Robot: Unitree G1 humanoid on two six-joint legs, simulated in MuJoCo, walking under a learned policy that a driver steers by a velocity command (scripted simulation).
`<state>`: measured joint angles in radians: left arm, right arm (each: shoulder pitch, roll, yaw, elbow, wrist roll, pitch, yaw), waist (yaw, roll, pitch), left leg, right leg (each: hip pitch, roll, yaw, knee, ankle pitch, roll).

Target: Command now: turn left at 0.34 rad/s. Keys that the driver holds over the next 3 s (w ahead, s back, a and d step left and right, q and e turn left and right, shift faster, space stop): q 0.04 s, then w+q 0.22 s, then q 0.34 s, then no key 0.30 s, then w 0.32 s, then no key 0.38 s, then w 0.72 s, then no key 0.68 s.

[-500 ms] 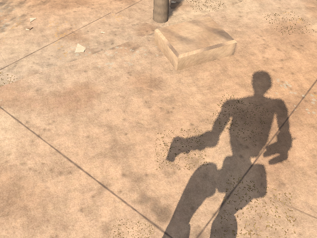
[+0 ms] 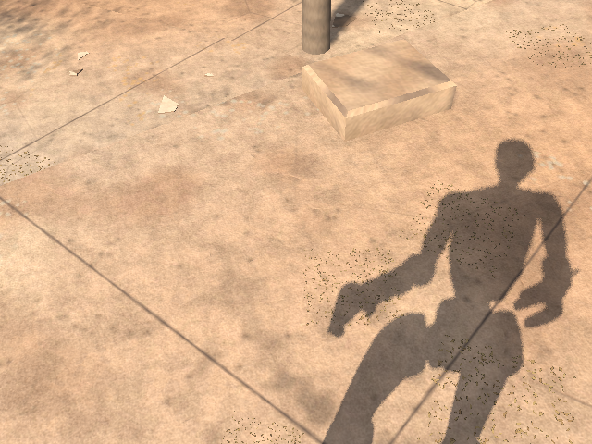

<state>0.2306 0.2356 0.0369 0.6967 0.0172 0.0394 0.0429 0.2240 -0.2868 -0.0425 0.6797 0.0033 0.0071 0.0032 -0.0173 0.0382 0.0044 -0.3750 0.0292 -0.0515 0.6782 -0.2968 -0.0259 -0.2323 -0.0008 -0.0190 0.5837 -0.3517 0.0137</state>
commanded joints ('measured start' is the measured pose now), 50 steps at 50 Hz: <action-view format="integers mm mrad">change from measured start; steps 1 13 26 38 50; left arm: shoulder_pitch -33 -108 -2 -120 -141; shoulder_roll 183 132 269 194 178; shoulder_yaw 57 52 87 57 33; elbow -80 -99 -61 -43 -24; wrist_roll -8 1 24 -14 -25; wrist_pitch -13 -118 -101 -63 -77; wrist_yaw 23 -46 -35 -25 -55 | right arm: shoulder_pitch -62 65 155 -29 62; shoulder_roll -73 -156 -74 -56 -175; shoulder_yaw -30 -50 -45 -29 -47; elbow -117 -137 -181 -169 -127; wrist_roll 1 -9 10 2 -10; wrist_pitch -10 -47 6 34 8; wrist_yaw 7 -22 -49 -16 -23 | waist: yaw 22 14 -6 36 -52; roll -205 66 -366 -199 176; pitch -4 -7 -168 -123 36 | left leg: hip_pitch -94 138 -298 -33 251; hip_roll -5 134 -141 -13 242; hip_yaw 56 -382 -106 42 -397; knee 126 -461 330 117 -471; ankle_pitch -94 -179 -426 -87 -321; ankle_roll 18 241 11 -41 256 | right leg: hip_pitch -4 -441 278 49 -351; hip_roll -276 -29 -434 -260 -33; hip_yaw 226 69 630 125 4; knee -175 420 -262 -240 248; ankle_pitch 281 94 437 558 -168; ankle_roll -195 -3 -257 -260 6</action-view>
